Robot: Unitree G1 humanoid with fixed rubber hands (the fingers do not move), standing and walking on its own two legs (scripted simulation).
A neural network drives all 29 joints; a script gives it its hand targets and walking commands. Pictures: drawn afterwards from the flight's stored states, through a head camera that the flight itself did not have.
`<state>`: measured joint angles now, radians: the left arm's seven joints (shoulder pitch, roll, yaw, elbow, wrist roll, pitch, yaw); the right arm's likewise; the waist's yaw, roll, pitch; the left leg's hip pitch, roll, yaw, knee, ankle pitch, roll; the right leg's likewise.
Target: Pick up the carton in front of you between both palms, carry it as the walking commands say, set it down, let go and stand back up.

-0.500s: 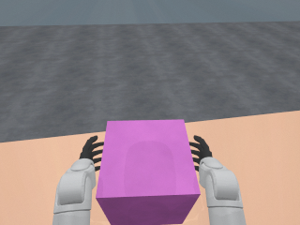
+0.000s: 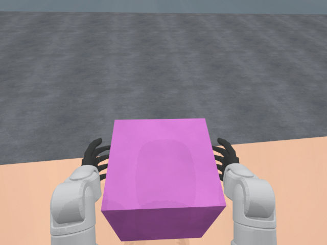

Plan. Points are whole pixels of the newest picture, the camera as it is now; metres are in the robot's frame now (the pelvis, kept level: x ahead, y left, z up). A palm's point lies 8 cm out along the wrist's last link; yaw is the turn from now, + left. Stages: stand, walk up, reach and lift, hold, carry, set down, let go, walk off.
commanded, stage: carry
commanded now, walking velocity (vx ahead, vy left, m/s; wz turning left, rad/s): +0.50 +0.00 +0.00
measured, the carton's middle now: (161, 182) +0.29 +0.01 +0.02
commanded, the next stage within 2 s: none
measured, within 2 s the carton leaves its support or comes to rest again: neither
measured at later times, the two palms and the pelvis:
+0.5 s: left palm (121, 90) +0.59 +0.15 +0.08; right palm (209, 93) +0.61 -0.15 +0.07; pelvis +0.33 -0.02 +0.00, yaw +3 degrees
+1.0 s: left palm (126, 39) +0.95 +0.18 +0.11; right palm (192, 41) +0.94 -0.12 +0.12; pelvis +0.58 +0.02 +0.00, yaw +1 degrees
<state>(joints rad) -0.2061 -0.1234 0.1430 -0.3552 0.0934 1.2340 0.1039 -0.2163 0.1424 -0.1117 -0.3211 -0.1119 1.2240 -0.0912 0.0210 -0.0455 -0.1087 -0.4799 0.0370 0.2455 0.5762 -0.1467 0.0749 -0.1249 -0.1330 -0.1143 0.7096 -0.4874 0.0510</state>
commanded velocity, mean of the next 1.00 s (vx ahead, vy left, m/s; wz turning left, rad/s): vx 0.28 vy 0.00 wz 0.00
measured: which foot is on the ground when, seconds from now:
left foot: down 0.00-0.46, up 0.48-0.84, down 0.86-1.00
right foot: up 0.00-0.40, down 0.42-0.90, up 0.92-1.00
